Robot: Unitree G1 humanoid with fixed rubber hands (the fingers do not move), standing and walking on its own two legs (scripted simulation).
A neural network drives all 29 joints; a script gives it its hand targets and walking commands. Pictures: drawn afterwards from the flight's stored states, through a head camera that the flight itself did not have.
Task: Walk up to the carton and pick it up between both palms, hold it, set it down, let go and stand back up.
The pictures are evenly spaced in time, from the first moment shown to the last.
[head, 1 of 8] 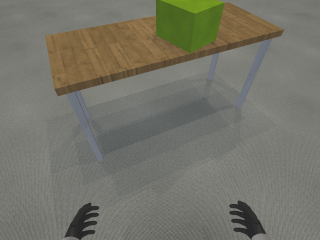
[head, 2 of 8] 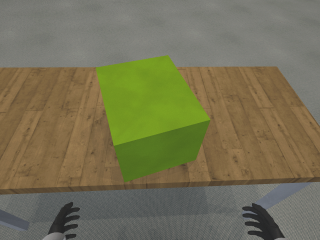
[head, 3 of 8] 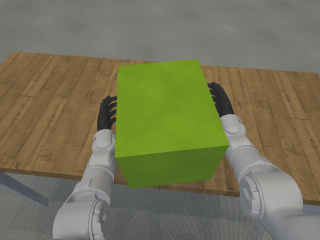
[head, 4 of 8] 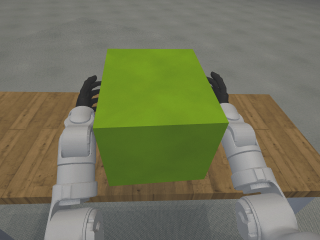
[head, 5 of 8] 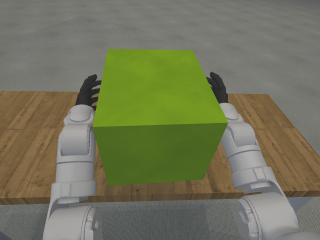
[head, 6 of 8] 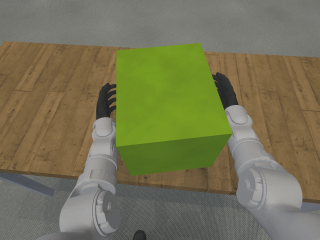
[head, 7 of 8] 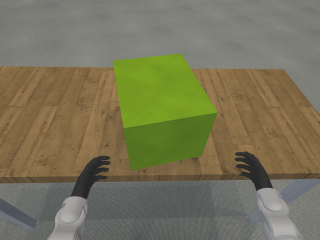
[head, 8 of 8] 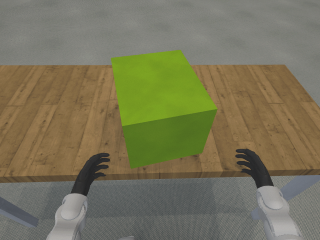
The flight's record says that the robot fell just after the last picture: no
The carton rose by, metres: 0.15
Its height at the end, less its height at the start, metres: +0.00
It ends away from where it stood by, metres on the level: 0.01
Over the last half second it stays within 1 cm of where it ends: yes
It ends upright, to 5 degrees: yes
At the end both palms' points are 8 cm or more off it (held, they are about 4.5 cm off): yes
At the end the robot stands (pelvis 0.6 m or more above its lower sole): yes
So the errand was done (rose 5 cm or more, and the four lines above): yes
